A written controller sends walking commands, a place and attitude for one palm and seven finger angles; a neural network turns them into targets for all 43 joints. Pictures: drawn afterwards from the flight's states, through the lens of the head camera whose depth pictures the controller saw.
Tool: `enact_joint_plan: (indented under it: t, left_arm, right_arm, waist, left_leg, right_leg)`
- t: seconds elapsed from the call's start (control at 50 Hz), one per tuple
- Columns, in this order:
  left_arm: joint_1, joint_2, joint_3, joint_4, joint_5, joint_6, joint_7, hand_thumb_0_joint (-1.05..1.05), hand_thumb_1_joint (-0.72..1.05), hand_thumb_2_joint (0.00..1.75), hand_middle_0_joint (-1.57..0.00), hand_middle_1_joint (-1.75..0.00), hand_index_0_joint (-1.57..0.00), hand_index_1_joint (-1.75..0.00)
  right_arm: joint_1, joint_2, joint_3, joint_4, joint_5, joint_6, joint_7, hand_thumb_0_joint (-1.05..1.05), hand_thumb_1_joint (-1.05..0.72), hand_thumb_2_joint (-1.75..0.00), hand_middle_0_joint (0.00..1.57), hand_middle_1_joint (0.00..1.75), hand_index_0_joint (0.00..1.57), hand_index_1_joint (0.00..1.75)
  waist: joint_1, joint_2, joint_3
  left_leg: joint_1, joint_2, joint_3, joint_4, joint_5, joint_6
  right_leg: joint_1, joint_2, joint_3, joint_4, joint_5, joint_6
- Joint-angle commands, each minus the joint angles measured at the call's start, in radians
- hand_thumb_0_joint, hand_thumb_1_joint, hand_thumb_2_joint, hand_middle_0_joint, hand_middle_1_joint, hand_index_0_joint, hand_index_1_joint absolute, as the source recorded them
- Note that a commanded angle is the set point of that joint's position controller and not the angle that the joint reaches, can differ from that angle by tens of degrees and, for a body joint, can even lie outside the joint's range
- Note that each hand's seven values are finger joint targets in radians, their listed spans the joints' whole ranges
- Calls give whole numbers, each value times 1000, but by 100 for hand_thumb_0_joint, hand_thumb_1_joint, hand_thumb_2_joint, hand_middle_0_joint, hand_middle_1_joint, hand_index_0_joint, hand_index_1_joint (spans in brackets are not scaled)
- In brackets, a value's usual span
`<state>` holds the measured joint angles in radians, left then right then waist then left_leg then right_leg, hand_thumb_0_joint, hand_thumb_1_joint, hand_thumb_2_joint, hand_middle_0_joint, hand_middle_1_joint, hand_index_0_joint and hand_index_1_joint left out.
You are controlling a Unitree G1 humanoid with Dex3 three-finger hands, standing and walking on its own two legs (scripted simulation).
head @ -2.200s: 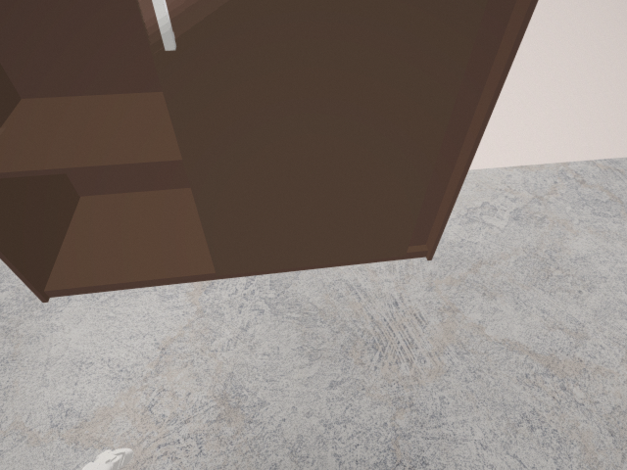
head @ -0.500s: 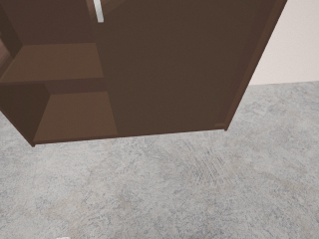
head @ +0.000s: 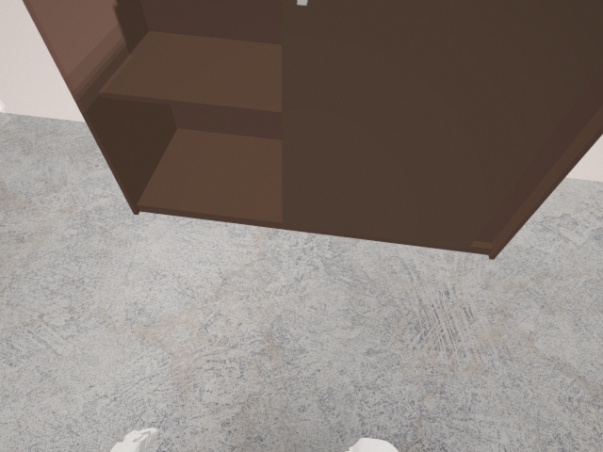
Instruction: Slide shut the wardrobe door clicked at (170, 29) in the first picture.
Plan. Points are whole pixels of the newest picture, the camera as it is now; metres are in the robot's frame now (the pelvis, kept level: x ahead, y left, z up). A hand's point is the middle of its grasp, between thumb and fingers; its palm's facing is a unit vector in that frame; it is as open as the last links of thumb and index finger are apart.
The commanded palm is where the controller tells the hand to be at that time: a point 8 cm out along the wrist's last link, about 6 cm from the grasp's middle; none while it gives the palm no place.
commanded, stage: walk to a spot facing it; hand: right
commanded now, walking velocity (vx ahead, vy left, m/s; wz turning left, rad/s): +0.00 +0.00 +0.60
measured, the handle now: out of the picture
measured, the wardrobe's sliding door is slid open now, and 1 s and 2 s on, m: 0.62 0.62 0.62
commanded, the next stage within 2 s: turn to face it in 1.50 s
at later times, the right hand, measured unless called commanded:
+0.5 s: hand out of the picture +0.12 -0.22 -0.16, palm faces -0.29 +0.93 -0.24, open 7.4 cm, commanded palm none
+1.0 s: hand (412, 426) +0.19 -0.18 -0.19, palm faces -0.54 +0.83 -0.17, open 7.4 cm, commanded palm none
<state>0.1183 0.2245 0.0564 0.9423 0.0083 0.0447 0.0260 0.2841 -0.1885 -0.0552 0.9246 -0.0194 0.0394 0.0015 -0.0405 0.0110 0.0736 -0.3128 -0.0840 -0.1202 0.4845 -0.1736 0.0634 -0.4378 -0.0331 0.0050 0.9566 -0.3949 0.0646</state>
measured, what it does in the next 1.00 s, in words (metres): steps on the spot, turning left: right foot, then left foot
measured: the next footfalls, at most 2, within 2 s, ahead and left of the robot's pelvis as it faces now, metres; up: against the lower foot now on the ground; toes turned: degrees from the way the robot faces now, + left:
right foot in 0.18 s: +0.03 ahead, -0.16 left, +0.00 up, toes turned +8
left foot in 0.56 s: -0.05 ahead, +0.11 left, +0.00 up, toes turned +25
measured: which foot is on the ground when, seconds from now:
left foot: down 0.00-0.18, up 0.20-0.54, down 0.56-0.90, up 0.92-1.00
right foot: up 0.00-0.16, down 0.18-0.54, up 0.56-0.88, down 0.90-1.00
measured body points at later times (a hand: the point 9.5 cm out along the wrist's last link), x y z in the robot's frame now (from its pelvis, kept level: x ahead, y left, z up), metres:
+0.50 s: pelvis -0.04 -0.04 +0.00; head -0.01 -0.03 +0.44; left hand -0.06 +0.23 -0.14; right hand +0.13 -0.27 -0.14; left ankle -0.08 +0.09 -0.71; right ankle -0.01 -0.16 -0.74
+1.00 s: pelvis +0.05 -0.03 -0.01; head +0.07 -0.05 +0.44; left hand -0.05 +0.22 -0.12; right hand +0.22 -0.22 -0.17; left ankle -0.07 +0.07 -0.68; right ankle +0.11 -0.10 -0.74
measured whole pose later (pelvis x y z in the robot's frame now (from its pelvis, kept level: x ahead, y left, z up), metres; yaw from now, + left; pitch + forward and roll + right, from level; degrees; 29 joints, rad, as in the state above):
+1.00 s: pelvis +0.05 -0.03 -0.01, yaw +37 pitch -1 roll +1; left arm 0.27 0.20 0.02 0.89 0.03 -0.05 0.01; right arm 0.30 -0.25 -0.10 0.98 -0.03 0.05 0.04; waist 0.00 0.05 0.01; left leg -0.40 -0.02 -0.05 1.03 -0.42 0.01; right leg -0.27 -0.08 -0.16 0.59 -0.31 -0.03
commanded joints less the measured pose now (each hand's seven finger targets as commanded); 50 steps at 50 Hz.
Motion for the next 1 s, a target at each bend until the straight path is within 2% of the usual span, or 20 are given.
enact_joint_plan:
  t: [0.0, 0.12, 0.16, 0.18, 0.22, 0.26, 0.38, 0.48, 0.5, 0.52, 0.54, 0.58, 0.64, 0.78, 0.84, 0.86, 0.88, 0.9, 0.92, 0.98]
  left_arm:
    - [-26, 85, 23, -103, -3, -33, 6, 0, 90, 90, -20, -30, -20, -30]
    - [148, 109, 25, -82, -13, -54, 20, 0, 90, 90, -20, -30, -20, -30]
    - [142, 254, 49, -114, 7, -58, 23, 0, 90, 90, -20, -30, -20, -30]
    - [83, 253, 42, -142, 4, -52, 17, 0, 90, 90, -20, -30, -20, -30]
    - [-28, 175, 19, -163, 14, -56, 19, 0, 90, 90, -20, -30, -20, -30]
    - [-25, 154, 13, -161, 15, -60, 17, 0, 90, 90, -20, -30, -20, -30]
    - [139, 194, 38, -104, 18, -56, 7, 0, 90, 90, -20, -30, -20, -30]
    - [142, 224, 54, -89, 14, -47, -5, 0, 90, 90, -20, -30, -20, -30]
    - [152, 203, 49, -92, 9, -44, -10, 0, 90, 90, -20, -30, -20, -30]
    - [155, 117, 26, -126, 6, -40, -17, 0, 90, 90, -20, -30, -20, -30]
    - [69, 120, 18, -168, 14, -34, -11, 0, 90, 90, -20, -30, -20, -30]
    - [-6, 146, 24, -169, 12, -31, -15, 0, 90, 90, -20, -30, -20, -30]
    - [37, 125, 24, -130, 22, -42, -34, 0, 90, 90, -20, -30, -20, -30]
    - [58, 96, 25, -140, 12, -68, -42, 0, 90, 90, -20, -30, -20, -30]
    - [196, 100, 25, -106, 7, -86, -28, 0, 90, 90, -20, -30, -20, -30]
    - [305, 143, 33, -71, 7, -95, -13, 0, 90, 90, -20, -30, -20, -30]
    - [418, 250, 57, -45, 22, -98, -6, 0, 90, 90, -20, -30, -20, -30]
    - [437, 291, 48, -52, 26, -98, 0, 0, 90, 90, -20, -30, -20, -30]
    - [356, 246, 40, -57, 25, -98, -1, 0, 90, 90, -20, -30, -20, -30]
    - [200, 129, 7, -75, 14, -116, 4, 0, 90, 90, -20, -30, -20, -30]
  right_arm:
    - [30, -234, -66, -72, -8, -19, -15, 0, -90, -90, 20, 30, 20, 30]
    - [-79, -235, -65, -112, -2, -4, -11, 0, -90, -90, 20, 30, 20, 30]
    - [-83, -145, -52, -150, 5, 0, 10, 0, -90, -90, 20, 30, 20, 30]
    - [-86, -183, -65, -156, -7, -1, 9, 0, -90, -90, 20, 30, 20, 30]
    - [-45, -191, -79, -110, -13, 9, 27, 0, -90, -90, 20, 30, 20, 30]
    - [-29, -161, -68, -101, -11, 19, 38, 0, -90, -90, 20, 30, 20, 30]
    - [-159, -126, -41, -147, -2, 16, 44, 0, -90, -90, 20, 30, 20, 30]
    - [-84, -140, -40, -124, 1, -6, 38, 0, -90, -90, 20, 30, 20, 30]
    - [-26, -186, -49, -107, -1, -18, 32, 0, -90, -90, 20, 30, 20, 30]
    - [31, -308, -72, -87, -9, -35, 17, 0, -90, -90, 20, 30, 20, 30]
    - [95, -343, -78, -75, 6, -29, 5, 0, -90, -90, 20, 30, 20, 30]
    - [36, -301, -80, -81, 3, -22, -8, 0, -90, -90, 20, 30, 20, 30]
    - [-55, -249, -57, -91, -5, -43, -3, 0, -90, -90, 20, 30, 20, 30]
    - [-23, -262, -59, -62, -8, -59, 7, 0, -90, -90, 20, 30, 20, 30]
    - [-88, -241, -62, -75, -5, -53, 8, 0, -90, -90, 20, 30, 20, 30]
    - [-98, -191, -51, -84, -2, -49, 12, 0, -90, -90, 20, 30, 20, 30]
    - [-90, -107, -38, -102, 7, -42, 24, 0, -90, -90, 20, 30, 20, 30]
    - [-115, -103, -39, -143, 4, -49, 31, 0, -90, -90, 20, 30, 20, 30]
    - [-149, -134, -50, -129, -8, -49, 34, 0, -90, -90, 20, 30, 20, 30]
    - [-68, -116, -59, -65, -15, -36, 61, 0, -90, -90, 20, 30, 20, 30]
  waist:
    - [-10, 126, -145]
    - [73, 110, -179]
    - [77, -312, -104]
    - [59, -271, -76]
    - [-5, -154, -23]
    - [-6, -161, -23]
    - [82, -184, -36]
    - [44, -195, -120]
    - [16, -103, -155]
    - [-8, 241, -188]
    - [-61, 272, -191]
    - [-57, 255, -122]
    - [13, 124, -60]
    - [16, 158, -39]
    - [89, 139, -48]
    - [136, -3, -86]
    - [180, -335, -129]
    - [162, -356, -74]
    - [139, -265, -1]
    - [39, -156, 60]
  left_leg:
    - [158, 250, -351, -150, 179, 124]
    - [-79, 158, -355, -77, 58, 22]
    - [-385, -56, -29, 330, -357, -87]
    - [-341, 29, -1, 525, -357, -111]
    - [-258, 53, 28, 745, -229, -127]
    - [-259, 68, 68, 755, -177, -137]
    - [-177, 115, 168, 383, -251, -133]
    - [73, 74, 223, 52, -111, -93]
    - [235, 128, 157, -81, 8, -67]
    - [430, 384, -190, -163, 193, 31]
    - [380, 491, -319, -168, 272, 120]
    - [292, 414, -345, -247, -250, 150]
    - [156, 326, -201, -236, -220, 116]
    - [81, 285, -231, -243, -258, 115]
    - [-84, 223, -204, -130, -279, 69]
    - [-180, 148, -146, 25, -275, 30]
    - [-351, 5, 2, 368, -381, -28]
    - [-447, 23, 78, 557, -412, -54]
    - [-442, 90, 46, 673, -333, -51]
    - [-387, 156, 90, 747, -100, -75]
  right_leg:
    - [-14, 7, 13, -120, -24, -3]
    - [365, 18, 28, -547, 107, -50]
    - [432, -383, 423, -772, 9, -182]
    - [255, -471, 455, -772, 17, -241]
    - [106, -314, 223, -742, 77, -211]
    - [138, -226, 84, -707, 160, -181]
    - [278, -288, 20, -633, 369, -213]
    - [255, -281, -89, -426, 497, -134]
    - [156, -251, -139, -272, 397, -72]
    - [-125, -124, -216, -47, -65, -1]
    - [-221, -76, -92, 109, -247, 5]
    - [-283, -104, -15, 187, -141, -6]
    - [-172, -98, -57, 79, -8, 10]
    - [-17, -33, -82, -187, 20, 3]
    - [278, -8, -100, -419, 104, -6]
    - [460, -45, -64, -527, 60, -9]
    - [571, -306, 265, -681, -231, -66]
    - [488, -493, 502, -826, -416, -154]
    - [343, -488, 509, -878, -498, -164]
    - [238, -346, 149, -835, -172, -104]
